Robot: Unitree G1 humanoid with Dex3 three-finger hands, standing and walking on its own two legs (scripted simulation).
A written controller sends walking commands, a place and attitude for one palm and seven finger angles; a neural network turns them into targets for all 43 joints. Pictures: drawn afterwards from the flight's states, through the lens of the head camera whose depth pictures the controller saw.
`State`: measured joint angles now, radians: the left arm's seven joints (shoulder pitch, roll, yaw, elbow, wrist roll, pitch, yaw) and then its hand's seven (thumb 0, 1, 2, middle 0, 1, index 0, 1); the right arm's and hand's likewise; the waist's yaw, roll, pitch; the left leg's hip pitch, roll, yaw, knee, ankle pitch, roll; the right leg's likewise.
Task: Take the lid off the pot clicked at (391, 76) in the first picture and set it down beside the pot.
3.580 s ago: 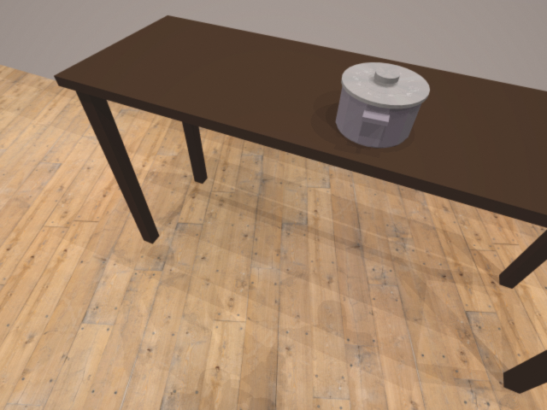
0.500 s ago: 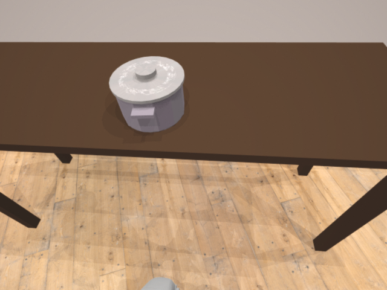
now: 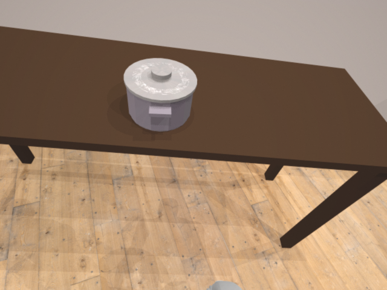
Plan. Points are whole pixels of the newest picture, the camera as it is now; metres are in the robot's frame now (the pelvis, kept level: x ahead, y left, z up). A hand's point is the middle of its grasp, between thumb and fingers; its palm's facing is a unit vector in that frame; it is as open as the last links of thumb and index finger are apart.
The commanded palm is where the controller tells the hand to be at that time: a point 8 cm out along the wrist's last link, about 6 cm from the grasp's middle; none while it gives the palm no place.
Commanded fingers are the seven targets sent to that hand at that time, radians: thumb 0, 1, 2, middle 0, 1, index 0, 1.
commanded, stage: come to a stop and stand still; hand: left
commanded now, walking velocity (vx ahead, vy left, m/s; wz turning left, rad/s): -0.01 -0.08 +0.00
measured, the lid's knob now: (161, 72) +0.59 +0.11 +0.14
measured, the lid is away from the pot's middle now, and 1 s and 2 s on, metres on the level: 0.00 0.00 0.00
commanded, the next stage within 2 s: look again from close up in 0.66 s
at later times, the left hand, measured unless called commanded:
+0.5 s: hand out of the picture +0.14 +0.10 -0.18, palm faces +0.05 -0.98 -0.19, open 7.2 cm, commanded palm none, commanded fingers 0.00 0.90 0.90 -0.20 -0.30 -0.20 -0.30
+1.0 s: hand out of the picture +0.05 +0.15 -0.19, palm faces +0.03 -0.97 -0.25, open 7.4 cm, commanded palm none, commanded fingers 0.00 0.90 0.90 -0.20 -0.30 -0.20 -0.30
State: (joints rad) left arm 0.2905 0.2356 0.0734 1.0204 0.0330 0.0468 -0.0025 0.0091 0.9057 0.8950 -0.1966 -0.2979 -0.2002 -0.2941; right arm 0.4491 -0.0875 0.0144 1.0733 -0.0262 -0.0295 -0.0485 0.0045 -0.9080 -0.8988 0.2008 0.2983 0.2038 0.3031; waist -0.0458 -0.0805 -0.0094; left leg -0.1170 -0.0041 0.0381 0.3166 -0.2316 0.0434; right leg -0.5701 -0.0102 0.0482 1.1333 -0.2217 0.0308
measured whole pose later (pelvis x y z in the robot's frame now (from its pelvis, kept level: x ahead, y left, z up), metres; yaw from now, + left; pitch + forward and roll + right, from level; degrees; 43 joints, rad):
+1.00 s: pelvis +0.06 -0.04 -0.02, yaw +0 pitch -1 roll +0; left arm 0.33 0.17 0.00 1.05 0.02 0.00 0.04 0.01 0.90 0.89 -0.20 -0.30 -0.20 -0.29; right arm 0.24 -0.19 -0.01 0.99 -0.02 0.00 -0.01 0.00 -0.93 -0.90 0.20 0.30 0.20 0.30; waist 0.01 0.04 0.01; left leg -0.23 0.01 0.08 0.57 -0.32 0.03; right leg -0.21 -0.05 -0.06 0.56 -0.33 0.02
